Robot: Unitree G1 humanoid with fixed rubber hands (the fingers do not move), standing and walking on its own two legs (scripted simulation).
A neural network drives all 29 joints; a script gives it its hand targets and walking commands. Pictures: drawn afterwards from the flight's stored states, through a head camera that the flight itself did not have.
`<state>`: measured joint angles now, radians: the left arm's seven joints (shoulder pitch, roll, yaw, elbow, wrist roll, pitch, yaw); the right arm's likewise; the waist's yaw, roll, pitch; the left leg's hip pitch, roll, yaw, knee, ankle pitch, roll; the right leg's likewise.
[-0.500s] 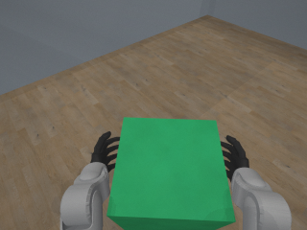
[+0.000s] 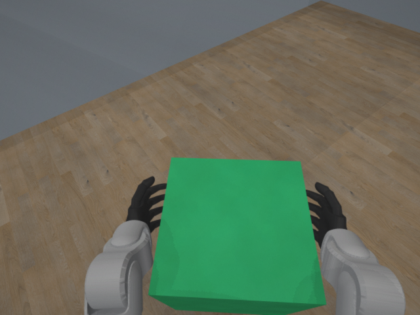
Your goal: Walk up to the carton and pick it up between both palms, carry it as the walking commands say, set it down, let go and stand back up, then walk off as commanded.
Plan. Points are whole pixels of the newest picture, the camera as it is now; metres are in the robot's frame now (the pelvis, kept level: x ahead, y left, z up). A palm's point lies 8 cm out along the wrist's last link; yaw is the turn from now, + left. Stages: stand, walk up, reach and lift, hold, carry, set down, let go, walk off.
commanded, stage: carry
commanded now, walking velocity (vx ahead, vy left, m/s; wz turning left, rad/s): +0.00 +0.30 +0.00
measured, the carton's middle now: (231, 243) +0.25 -0.01 +0.01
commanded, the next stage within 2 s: none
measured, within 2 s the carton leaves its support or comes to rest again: neither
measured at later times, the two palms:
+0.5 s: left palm (46, 236) +0.23 +0.28 +0.10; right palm (241, 253) +0.21 -0.02 +0.08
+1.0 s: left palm out of the picture +0.16 +0.46 +0.09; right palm (105, 311) +0.14 +0.17 +0.08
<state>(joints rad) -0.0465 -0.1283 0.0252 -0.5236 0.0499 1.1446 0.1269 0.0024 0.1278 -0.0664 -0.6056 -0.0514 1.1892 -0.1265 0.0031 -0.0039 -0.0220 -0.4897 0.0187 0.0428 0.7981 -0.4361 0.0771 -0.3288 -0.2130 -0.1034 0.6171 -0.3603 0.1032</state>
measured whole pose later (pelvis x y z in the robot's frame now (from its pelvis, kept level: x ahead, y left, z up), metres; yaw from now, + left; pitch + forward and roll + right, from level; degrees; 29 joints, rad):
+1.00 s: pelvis -0.09 +0.34 -0.01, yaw -5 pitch +0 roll +2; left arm -0.02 -0.13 0.05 -0.53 0.05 1.19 0.14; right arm 0.00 0.13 -0.05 -0.53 -0.05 1.20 -0.12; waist 0.01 -0.01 -0.03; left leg -0.39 -0.05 0.23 0.61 -0.23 0.13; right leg -0.36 -0.04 -0.08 0.83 -0.52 0.04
